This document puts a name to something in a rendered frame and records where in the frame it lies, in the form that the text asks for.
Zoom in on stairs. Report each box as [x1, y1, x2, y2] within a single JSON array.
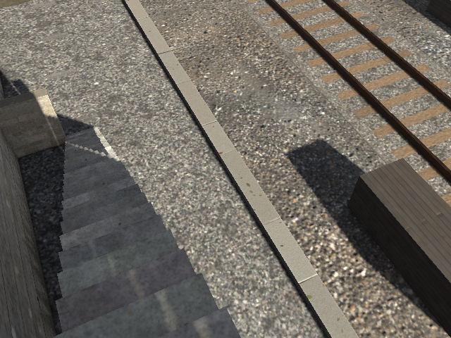
[[53, 127, 241, 338]]

